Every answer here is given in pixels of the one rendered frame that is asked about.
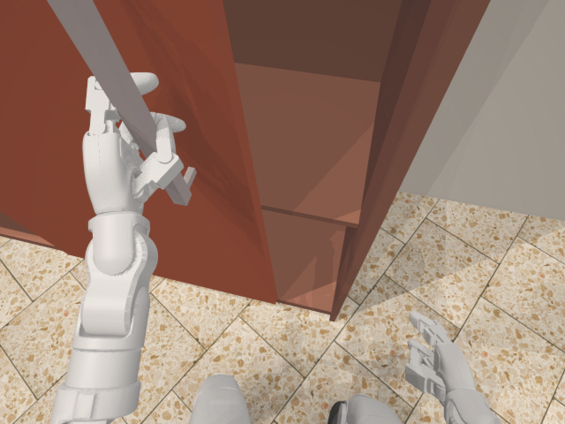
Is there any left robot forearm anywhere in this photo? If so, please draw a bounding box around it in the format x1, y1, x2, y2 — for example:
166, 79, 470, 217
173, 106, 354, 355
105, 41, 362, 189
49, 211, 158, 424

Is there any left robot thigh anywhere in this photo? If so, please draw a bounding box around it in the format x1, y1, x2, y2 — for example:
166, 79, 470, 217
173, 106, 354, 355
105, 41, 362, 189
189, 375, 251, 424

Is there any right robot forearm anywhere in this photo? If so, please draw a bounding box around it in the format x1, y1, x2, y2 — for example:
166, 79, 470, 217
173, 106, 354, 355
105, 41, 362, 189
444, 389, 502, 424

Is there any handle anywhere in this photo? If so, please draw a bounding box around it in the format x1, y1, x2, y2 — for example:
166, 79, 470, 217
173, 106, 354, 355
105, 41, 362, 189
47, 0, 197, 206

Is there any robot right hand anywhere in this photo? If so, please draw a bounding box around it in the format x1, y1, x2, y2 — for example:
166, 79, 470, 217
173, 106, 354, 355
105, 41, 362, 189
405, 311, 477, 407

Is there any robot left hand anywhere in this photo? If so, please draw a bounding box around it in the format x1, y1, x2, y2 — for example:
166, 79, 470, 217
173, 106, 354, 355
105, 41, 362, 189
82, 72, 186, 215

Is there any robot right shin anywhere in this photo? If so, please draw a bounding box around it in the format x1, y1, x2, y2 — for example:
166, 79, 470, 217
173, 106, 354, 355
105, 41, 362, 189
348, 393, 371, 401

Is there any wardrobe door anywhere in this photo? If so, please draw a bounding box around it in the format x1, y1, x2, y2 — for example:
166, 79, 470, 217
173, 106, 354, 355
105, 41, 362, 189
0, 0, 277, 304
0, 212, 38, 236

